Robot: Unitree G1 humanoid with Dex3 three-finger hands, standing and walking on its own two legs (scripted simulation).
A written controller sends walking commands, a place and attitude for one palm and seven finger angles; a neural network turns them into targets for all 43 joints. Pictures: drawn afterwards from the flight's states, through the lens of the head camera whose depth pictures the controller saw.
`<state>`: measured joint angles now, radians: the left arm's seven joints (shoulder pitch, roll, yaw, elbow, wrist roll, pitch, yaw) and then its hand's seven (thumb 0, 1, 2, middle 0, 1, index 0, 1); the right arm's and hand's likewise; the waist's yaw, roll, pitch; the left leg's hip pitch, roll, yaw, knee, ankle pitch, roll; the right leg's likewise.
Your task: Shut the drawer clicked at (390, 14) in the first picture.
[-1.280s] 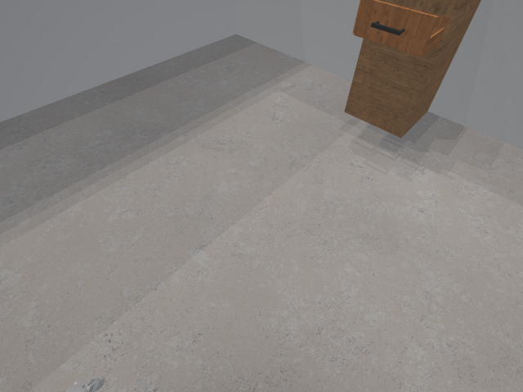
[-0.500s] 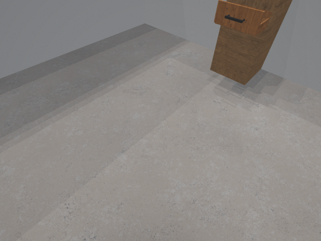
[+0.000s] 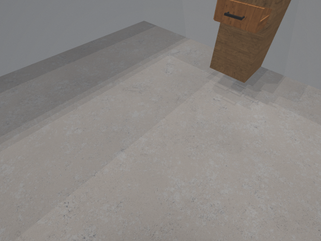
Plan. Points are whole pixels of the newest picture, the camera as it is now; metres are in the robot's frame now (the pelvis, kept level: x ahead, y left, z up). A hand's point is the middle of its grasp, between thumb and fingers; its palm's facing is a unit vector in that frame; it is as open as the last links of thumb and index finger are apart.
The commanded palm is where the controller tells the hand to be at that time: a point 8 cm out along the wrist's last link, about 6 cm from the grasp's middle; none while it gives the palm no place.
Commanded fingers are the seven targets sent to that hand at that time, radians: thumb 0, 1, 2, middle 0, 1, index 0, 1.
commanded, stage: look at it before walking up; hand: left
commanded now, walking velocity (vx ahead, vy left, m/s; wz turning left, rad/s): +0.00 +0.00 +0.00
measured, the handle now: (234, 15) +1.75 -0.50 -0.09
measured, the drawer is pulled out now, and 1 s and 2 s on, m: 0.21 0.21 0.21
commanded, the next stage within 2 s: walk to a spot facing it in 0.26 s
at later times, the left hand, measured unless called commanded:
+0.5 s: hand out of the picture +0.08 +0.24 -0.16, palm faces -0.04 -0.95 -0.31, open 7.4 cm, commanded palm none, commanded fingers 0.00 0.90 0.90 -0.20 -0.30 -0.20 -0.30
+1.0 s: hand out of the picture +0.06 +0.15 -0.17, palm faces -0.05 -0.99 -0.14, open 7.4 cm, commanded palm none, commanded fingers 0.00 0.90 0.90 -0.20 -0.30 -0.20 -0.30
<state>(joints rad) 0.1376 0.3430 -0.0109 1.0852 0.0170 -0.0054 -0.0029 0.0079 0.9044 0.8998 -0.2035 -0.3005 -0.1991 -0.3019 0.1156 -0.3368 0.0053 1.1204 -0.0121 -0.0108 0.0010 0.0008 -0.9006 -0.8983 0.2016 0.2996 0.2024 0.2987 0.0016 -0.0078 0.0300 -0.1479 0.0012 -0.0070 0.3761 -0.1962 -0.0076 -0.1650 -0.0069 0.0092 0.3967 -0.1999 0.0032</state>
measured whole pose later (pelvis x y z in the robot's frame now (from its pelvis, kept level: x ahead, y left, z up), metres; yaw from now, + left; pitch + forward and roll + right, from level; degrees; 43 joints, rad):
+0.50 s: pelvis +0.02 +0.00 +0.00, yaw -1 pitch -1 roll +0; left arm 0.18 0.32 -0.01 1.09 0.02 0.01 0.00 0.01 0.91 0.90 -0.20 -0.30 -0.20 -0.30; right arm 0.14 -0.30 0.01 1.12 -0.03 0.00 0.00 0.00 -0.90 -0.90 0.20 0.30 0.20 0.30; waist 0.01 -0.01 0.00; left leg -0.15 0.01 0.02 0.42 -0.26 -0.01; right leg -0.18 0.00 0.03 0.44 -0.25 0.00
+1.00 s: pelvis +0.18 -0.01 -0.02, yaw -8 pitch +1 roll +0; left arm 0.53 0.12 0.01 1.17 0.03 -0.05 0.02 0.01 0.91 0.90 -0.20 -0.30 -0.20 -0.30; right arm 0.12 -0.18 -0.03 1.02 -0.01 -0.03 0.03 0.01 -0.91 -0.90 0.20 0.30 0.20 0.30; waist 0.04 -0.02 0.06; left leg -0.57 0.08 0.11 0.81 -0.26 -0.01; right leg 0.08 0.01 0.08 0.34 -0.42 -0.01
